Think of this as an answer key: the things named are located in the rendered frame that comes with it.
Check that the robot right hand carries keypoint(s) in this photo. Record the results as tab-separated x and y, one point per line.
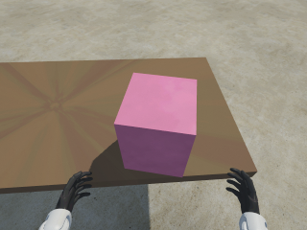
246	194

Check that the left robot forearm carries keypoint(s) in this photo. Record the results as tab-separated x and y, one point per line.
58	219

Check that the carton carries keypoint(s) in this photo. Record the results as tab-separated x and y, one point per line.
156	125

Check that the table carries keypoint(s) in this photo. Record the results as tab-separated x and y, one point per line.
57	119

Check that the right robot forearm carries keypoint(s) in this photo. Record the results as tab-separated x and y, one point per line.
252	221

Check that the robot left hand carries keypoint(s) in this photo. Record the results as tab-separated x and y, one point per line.
69	195

